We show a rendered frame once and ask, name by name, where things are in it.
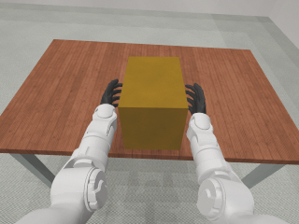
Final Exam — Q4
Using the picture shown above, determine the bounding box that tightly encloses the left robot forearm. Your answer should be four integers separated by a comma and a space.
50, 104, 118, 203

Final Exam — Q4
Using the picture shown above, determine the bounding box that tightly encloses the left robot upper arm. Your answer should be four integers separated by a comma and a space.
14, 166, 108, 224

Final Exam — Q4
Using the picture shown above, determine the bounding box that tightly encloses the right robot upper arm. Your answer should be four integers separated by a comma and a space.
196, 176, 290, 224

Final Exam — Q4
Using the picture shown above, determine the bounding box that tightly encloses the table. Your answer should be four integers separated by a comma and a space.
0, 39, 299, 189

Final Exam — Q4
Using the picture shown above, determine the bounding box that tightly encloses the carton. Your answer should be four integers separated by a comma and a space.
118, 56, 189, 150

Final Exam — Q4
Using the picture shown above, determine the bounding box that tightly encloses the right robot forearm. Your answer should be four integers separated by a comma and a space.
186, 113, 255, 211

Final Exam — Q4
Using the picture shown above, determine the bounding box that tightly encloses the robot right hand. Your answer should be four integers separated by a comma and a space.
185, 83, 206, 115

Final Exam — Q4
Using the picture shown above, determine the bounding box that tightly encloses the robot left hand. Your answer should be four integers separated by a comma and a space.
100, 78, 123, 107

